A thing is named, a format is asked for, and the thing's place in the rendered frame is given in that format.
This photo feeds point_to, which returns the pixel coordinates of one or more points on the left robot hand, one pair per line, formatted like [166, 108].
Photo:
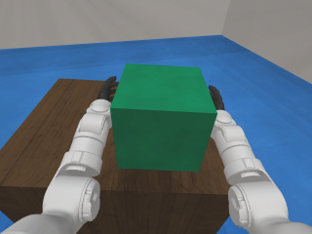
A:
[105, 91]

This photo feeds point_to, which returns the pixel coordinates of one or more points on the right robot hand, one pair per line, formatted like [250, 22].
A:
[216, 97]

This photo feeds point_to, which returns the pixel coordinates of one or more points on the carton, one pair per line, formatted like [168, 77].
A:
[162, 118]

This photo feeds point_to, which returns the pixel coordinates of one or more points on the pedestal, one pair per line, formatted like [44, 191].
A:
[131, 201]

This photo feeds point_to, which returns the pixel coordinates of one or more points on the left robot upper arm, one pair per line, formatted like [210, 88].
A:
[70, 202]

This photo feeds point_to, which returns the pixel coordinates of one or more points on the right robot upper arm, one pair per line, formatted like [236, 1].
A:
[259, 208]

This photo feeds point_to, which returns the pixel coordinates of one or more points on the robot left forearm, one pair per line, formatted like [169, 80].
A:
[84, 155]

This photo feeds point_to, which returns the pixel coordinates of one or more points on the robot right forearm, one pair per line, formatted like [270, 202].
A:
[240, 164]

